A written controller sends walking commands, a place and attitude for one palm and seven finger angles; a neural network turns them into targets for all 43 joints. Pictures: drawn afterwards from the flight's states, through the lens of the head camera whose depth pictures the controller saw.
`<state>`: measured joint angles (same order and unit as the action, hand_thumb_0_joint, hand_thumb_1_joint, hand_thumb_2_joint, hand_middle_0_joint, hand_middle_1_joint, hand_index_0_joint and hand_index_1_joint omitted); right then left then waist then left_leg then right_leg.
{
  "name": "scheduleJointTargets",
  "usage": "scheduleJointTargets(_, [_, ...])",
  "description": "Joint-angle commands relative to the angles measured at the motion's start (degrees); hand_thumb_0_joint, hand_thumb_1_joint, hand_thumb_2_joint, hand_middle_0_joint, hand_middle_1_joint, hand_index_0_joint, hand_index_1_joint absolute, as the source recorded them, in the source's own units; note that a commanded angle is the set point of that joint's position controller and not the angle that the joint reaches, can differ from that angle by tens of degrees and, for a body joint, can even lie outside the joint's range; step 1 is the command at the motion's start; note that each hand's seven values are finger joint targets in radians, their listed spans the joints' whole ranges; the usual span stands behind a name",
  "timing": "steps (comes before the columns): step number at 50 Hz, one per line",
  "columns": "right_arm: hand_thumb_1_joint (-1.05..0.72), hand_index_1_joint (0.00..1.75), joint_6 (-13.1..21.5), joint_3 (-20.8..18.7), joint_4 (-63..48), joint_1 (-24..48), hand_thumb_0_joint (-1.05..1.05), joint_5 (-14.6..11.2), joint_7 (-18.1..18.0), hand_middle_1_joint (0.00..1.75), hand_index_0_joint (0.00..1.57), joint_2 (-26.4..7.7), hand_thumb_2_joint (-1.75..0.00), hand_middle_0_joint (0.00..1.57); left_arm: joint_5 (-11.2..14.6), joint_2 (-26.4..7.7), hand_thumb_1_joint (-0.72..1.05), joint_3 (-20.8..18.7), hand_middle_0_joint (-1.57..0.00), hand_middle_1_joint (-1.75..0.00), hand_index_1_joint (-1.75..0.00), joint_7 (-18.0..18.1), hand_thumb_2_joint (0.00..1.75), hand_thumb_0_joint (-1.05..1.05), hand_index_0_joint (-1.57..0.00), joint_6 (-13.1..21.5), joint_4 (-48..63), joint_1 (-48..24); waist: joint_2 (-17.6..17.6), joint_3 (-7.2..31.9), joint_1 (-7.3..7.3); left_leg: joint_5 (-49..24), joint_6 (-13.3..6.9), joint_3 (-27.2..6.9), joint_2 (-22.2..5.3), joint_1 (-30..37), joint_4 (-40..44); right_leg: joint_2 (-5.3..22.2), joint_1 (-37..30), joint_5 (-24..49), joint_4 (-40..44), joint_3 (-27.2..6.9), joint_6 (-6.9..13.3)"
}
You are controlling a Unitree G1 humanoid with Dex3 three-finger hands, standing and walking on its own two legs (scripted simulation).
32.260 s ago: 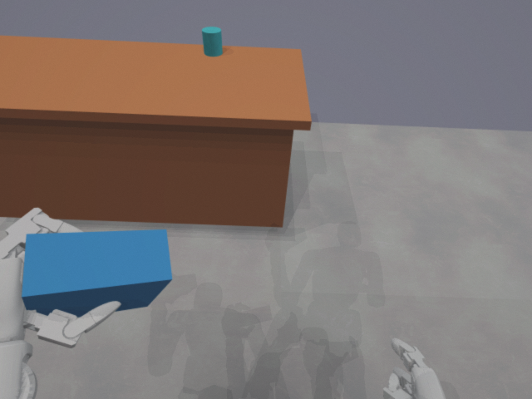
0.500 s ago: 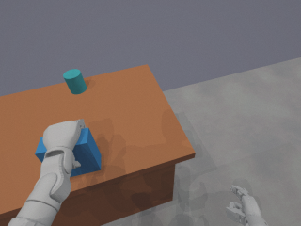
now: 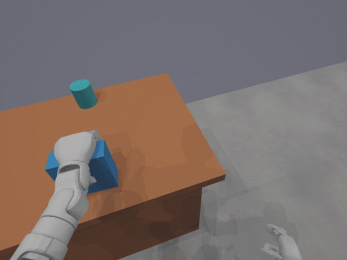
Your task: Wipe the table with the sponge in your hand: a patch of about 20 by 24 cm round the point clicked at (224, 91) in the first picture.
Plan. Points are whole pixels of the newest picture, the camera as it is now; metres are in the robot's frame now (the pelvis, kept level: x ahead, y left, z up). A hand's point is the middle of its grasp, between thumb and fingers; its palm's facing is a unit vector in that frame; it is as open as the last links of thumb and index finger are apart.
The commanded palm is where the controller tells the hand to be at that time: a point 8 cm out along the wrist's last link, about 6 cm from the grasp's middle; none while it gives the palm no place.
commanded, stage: move the sponge above the wiping area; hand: left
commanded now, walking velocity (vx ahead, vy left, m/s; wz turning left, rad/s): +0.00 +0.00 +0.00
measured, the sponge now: (89, 174) +0.31 +0.27 +0.00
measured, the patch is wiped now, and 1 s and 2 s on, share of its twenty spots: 0.00 0.00 0.00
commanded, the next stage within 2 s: none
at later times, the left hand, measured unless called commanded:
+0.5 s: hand (79, 161) +0.31 +0.27 +0.06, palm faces +0.01 -0.05 -1.00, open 10.2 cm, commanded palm +0.29 +0.27 +0.12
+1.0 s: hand (75, 163) +0.31 +0.28 +0.06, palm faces -0.02 -0.06 -1.00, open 10.2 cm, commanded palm +0.29 +0.27 +0.12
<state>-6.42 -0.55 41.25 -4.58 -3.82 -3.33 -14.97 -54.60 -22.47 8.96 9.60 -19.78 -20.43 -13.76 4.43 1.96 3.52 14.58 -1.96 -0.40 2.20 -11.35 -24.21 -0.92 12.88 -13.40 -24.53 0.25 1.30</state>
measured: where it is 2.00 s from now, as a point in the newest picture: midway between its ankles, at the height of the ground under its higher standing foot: outside the picture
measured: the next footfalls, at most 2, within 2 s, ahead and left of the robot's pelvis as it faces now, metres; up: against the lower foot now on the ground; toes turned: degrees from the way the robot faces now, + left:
none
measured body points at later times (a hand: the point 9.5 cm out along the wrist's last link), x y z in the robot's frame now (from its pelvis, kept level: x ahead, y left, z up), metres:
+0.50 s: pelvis +0.00 +0.00 +0.00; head +0.00 -0.03 +0.45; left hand +0.31 +0.27 +0.11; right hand +0.21 -0.23 -0.11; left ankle -0.02 +0.10 -0.74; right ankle -0.01 -0.11 -0.74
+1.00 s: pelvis +0.00 +0.00 +0.00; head +0.00 -0.04 +0.45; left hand +0.31 +0.28 +0.11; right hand +0.20 -0.24 -0.11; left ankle -0.02 +0.10 -0.74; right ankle -0.01 -0.11 -0.74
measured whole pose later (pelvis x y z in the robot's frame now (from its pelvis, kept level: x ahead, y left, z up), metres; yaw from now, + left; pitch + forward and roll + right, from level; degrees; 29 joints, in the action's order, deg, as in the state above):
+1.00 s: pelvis +0.00 +0.00 +0.00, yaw +0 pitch +1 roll +0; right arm -8.4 0.0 40.8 -3.6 -4.6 -2.7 -16.0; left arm -52.9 -24.0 7.9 7.3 -25.1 -19.2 -12.1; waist 4.9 1.9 3.5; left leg 14.2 -1.8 -0.8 1.9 -9.0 -22.6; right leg -1.3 10.4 -13.0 -22.8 0.5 1.6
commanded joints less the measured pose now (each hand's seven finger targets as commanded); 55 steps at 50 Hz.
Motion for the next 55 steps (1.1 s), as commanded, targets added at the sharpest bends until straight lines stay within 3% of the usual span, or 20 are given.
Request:
scheduleJointTargets(1, [-0.90, 0.30, 2.06, -1.61, -9.29, 9.98, 0.00, -0.24, 0.04, 0.30, 0.20, -7.53, -0.90, 0.20, -0.30, -12.66, 0.10, -6.64, -1.20, -1.60, -1.60, 1.89, 1.30, 0.00, -1.20, -3.65, 8.24, -17.28, -4.01, 14.91, 0.66, -18.73, -0.07, -1.96, -0.20, 2.70, 2.49, -0.06, -8.82, 16.32, 1.91, -0.84, 2.75])
scheduleJointTargets(2, [-0.90, 0.30, 1.62, -1.43, -9.13, 10.73, 0.00, -0.31, -0.10, 0.30, 0.20, -8.10, -0.90, 0.20, -0.21, -15.12, 0.10, -8.53, -1.20, -1.60, -1.60, 1.32, 1.30, 0.00, -1.20, -4.46, 7.27, -16.81, -3.99, 14.11, 0.96, -17.71, -0.18, -2.10, 0.08, 2.26, 3.03, -0.28, -8.94, 15.64, 2.50, -2.09, 3.01])
scheduleJointTargets(3, [-0.90, 0.30, 1.46, -1.36, -9.49, 10.28, 0.00, -0.46, -0.13, 0.30, 0.20, -7.72, -0.90, 0.20, 0.18, -12.33, 0.10, -5.60, -1.20, -1.60, -1.60, 0.56, 1.30, 0.00, -1.20, -4.63, 7.92, -18.46, -4.77, 14.39, -0.09, -17.32, -0.37, -1.73, 0.00, 2.25, 2.90, 0.11, -9.36, 15.85, 2.36, -1.18, 2.59])
scheduleJointTargets(10, [-0.90, 0.30, 2.01, -1.72, -10.69, 8.71, 0.00, 0.13, -0.03, 0.30, 0.20, -7.32, -0.90, 0.20, -0.67, -11.21, 0.10, -3.00, -1.20, -1.60, -1.60, -2.61, 1.30, 0.00, -1.20, 0.09, 13.55, -21.35, -2.57, 16.20, -0.79, -19.35, -1.27, -2.40, 0.08, 5.36, 1.51, -0.11, -8.08, 17.04, 1.95, -1.49, 2.78])
scheduleJointTargets(12, [-0.90, 0.30, 2.20, -1.95, -10.60, 8.70, 0.00, 0.67, -0.07, 0.30, 0.20, -7.54, -0.90, 0.20, -1.24, -15.88, 0.10, -7.38, -1.20, -1.60, -1.60, -1.83, 1.30, 0.00, -1.20, 2.19, 16.95, -19.93, 0.74, 18.04, 0.61, -21.65, -0.79, -3.00, 0.03, 6.65, 1.49, -0.60, -8.85, 18.06, 1.79, -2.83, 3.39])
scheduleJointTargets(15, [-0.90, 0.30, 2.65, -2.17, -10.23, 7.78, 0.00, 0.78, 0.12, 0.30, 0.20, -6.92, -0.90, 0.20, -1.73, -13.88, 0.10, -6.78, -1.20, -1.60, -1.60, 0.07, 1.30, 0.00, -1.20, 3.64, 17.26, -18.49, -0.22, 17.17, 0.30, -23.66, -0.12, -2.90, -0.56, 6.53, 1.18, -0.49, -8.19, 18.98, 1.24, -1.45, 3.14])
scheduleJointTargets(17, [-0.90, 0.30, 2.11, -1.95, -9.33, 8.55, 0.00, 0.70, 0.09, 0.30, 0.20, -7.54, -0.90, 0.20, -2.09, -18.33, 0.10, -11.20, -1.20, -1.60, -1.60, 1.53, 1.30, 0.00, -1.20, 2.35, 15.48, -18.78, -0.18, 15.27, 1.19, -21.64, 0.55, -3.14, -0.38, 4.89, 2.34, -1.05, -7.85, 16.82, 1.86, -2.58, 3.69])
scheduleJointTargets(18, [-0.90, 0.30, 2.09, -1.79, -9.57, 8.70, 0.00, 0.47, 0.13, 0.30, 0.20, -6.91, -0.90, 0.20, -1.87, -14.54, 0.10, -7.92, -1.20, -1.60, -1.60, 1.93, 1.30, 0.00, -1.20, 1.74, 15.54, -20.08, 0.06, 14.60, 0.35, -21.13, 0.68, -2.70, -0.53, 4.74, 2.44, -0.54, -7.69, 16.08, 1.77, -1.05, 3.27])
scheduleJointTargets(22, [-0.90, 0.30, 1.78, -1.49, -8.91, 10.78, 0.00, -0.09, 0.10, 0.30, 0.20, -7.61, -0.90, 0.20, -0.54, -15.74, 0.10, -9.52, -1.20, -1.60, -1.60, 2.37, 1.30, 0.00, -1.20, -2.08, 11.20, -17.53, -2.16, 13.60, 1.20, -18.47, 0.61, -2.60, -0.31, 3.85, 3.47, -0.65, -8.08, 14.25, 2.98, -1.92, 3.32])
scheduleJointTargets(25, [-0.90, 0.30, 1.52, -1.24, -9.37, 10.90, 0.00, -0.50, 0.14, 0.30, 0.20, -7.34, -0.90, 0.20, -0.17, -10.31, 0.10, -3.12, -1.20, -1.60, -1.60, 0.46, 1.30, 0.00, -1.20, -3.72, 11.02, -20.73, -3.12, 13.90, -0.49, -18.13, 0.21, -2.37, -0.33, 4.35, 3.16, -0.08, -7.80, 14.65, 2.94, -0.76, 2.91])
scheduleJointTargets(27, [-0.90, 0.30, 1.05, -1.17, -9.52, 11.56, 0.00, -0.43, 0.06, 0.30, 0.20, -7.89, -0.90, 0.20, -0.06, -12.79, 0.10, -4.99, -1.20, -1.60, -1.60, -0.94, 1.30, 0.00, -1.20, -4.51, 9.82, -18.91, -3.31, 13.67, -0.02, -17.45, -0.35, -2.38, 0.18, 4.20, 3.28, -0.32, -8.45, 14.91, 3.57, -2.32, 3.09])
scheduleJointTargets(31, [-0.90, 0.30, 1.00, -1.16, -10.11, 9.98, 0.00, -0.15, 0.13, 0.30, 0.20, -7.45, -0.90, 0.20, -0.58, -10.48, 0.10, -1.77, -1.20, -1.60, -1.60, -3.13, 1.30, 0.00, -1.20, -2.16, 11.64, -22.25, -3.73, 15.08, -0.94, -18.27, -0.91, -2.40, 0.35, 4.83, 2.36, 0.01, -8.48, 16.63, 2.77, -1.51, 2.87])
scheduleJointTargets(36, [-0.90, 0.30, 1.69, -1.67, -10.06, 8.54, 0.00, 0.64, 0.10, 0.30, 0.20, -7.16, -0.90, 0.20, -1.88, -14.74, 0.10, -6.97, -1.20, -1.60, -1.60, -1.10, 1.30, 0.00, -1.20, 2.03, 15.06, -20.52, -2.58, 18.07, 0.57, -21.44, -0.55, -2.68, 0.04, 5.75, 1.76, -0.40, -9.85, 19.06, 1.64, -2.06, 3.21])
scheduleJointTargets(37, [-0.90, 0.30, 1.47, -1.52, -10.09, 9.22, 0.00, 0.85, 0.03, 0.30, 0.20, -7.52, -0.90, 0.20, -2.08, -18.18, 0.10, -10.51, -1.20, -1.60, -1.60, -0.29, 1.30, 0.00, -1.20, 1.85, 15.22, -18.70, -1.17, 17.30, 1.79, -21.26, -0.31, -2.84, 0.27, 5.13, 2.41, -0.72, -10.49, 19.04, 2.08, -3.29, 3.64])
scheduleJointTargets(38, [-0.90, 0.30, 1.41, -1.45, -10.00, 8.84, 0.00, 0.70, 0.01, 0.30, 0.20, -6.90, -0.90, 0.20, -1.88, -15.87, 0.10, -9.06, -1.20, -1.60, -1.60, 0.44, 1.30, 0.00, -1.20, 1.80, 15.16, -19.21, -2.18, 17.63, 1.05, -21.09, -0.31, -2.22, 0.12, 4.66, 2.40, -0.27, -11.41, 19.50, 1.73, -2.10, 3.19])
scheduleJointTargets(42, [-0.90, 0.30, 1.24, -1.39, -9.87, 10.91, 0.00, 0.50, 0.45, 0.30, 0.20, -7.51, -0.90, 0.20, -1.83, -18.87, 0.10, -13.07, -1.20, -1.60, -1.60, 2.59, 1.30, 0.00, -1.20, -1.09, 14.74, -14.75, -1.08, 16.46, 2.86, -21.92, 0.11, -2.24, 0.28, 3.58, 3.15, -0.41, -12.36, 20.68, 1.92, -3.44, 3.69])
scheduleJointTargets(43, [-0.90, 0.30, 1.17, -1.32, -10.07, 10.88, 0.00, 0.17, 0.54, 0.30, 0.20, -6.99, -0.90, 0.20, -0.96, -15.06, 0.10, -9.73, -1.20, -1.60, -1.60, 2.42, 1.30, 0.00, -1.20, -2.22, 13.94, -14.43, -1.80, 15.51, 1.79, -21.33, -0.10, -1.51, 0.13, 3.12, 3.04, 0.04, -12.65, 20.90, 1.90, -2.20, 3.15])
scheduleJointTargets(46, [-0.90, 0.30, 0.91, -1.32, -9.96, 11.79, 0.00, -0.53, 0.65, 0.30, 0.20, -7.42, -0.90, 0.20, 0.23, -12.07, 0.10, -6.17, -1.20, -1.60, -1.60, 0.54, 1.30, 0.00, -1.20, -5.29, 11.71, -13.39, -4.31, 12.67, 0.66, -19.38, -0.54, -1.43, 0.16, 2.79, 3.23, 0.11, -10.98, 19.75, 2.95, -2.13, 2.74])
scheduleJointTargets(49, [-0.90, 0.30, 0.59, -1.01, -10.09, 11.47, 0.00, -0.86, 0.30, 0.30, 0.20, -8.02, -0.90, 0.20, 1.12, -12.46, 0.10, -4.68, -1.20, -1.60, -1.60, -2.46, 1.30, 0.00, -1.20, -6.16, 10.49, -16.14, -5.11, 10.89, -0.67, -16.18, -1.22, -1.48, 0.48, 2.37, 3.48, 0.17, -9.87, 17.06, 3.84, -2.23, 2.48])
scheduleJointTargets(55, [-0.90, 0.30, 2.32, -1.36, -10.04, 8.60, 0.00, 0.19, -0.73, 0.30, 0.20, -7.21, -0.90, 0.20, -0.21, -12.71, 0.10, -2.83, -1.20, -1.60, -1.60, -4.48, 1.30, 0.00, -1.20, 2.44, 15.42, -25.39, -2.53, 14.68, -1.91, -15.40, -1.97, -1.93, 0.64, 5.42, 2.08, -0.07, -7.84, 14.58, 3.34, -2.27, 2.46])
